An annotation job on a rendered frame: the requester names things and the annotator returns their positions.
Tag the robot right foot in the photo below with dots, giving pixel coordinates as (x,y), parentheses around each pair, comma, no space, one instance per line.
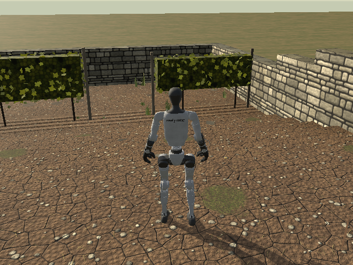
(191,220)

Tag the robot right forearm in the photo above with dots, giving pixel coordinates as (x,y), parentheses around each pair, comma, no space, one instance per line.
(202,144)

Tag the left robot upper arm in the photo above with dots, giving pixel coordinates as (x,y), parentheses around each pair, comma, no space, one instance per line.
(155,125)

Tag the humanoid robot head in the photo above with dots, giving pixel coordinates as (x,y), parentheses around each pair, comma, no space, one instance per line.
(175,95)

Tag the right robot upper arm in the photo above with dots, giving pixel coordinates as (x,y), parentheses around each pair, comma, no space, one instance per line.
(195,125)

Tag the robot left forearm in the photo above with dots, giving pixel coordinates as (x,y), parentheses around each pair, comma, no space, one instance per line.
(149,145)

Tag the left robot hand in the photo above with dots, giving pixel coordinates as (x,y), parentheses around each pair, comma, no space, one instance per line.
(150,155)

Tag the right robot hand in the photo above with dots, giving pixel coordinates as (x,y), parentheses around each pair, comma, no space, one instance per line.
(201,154)

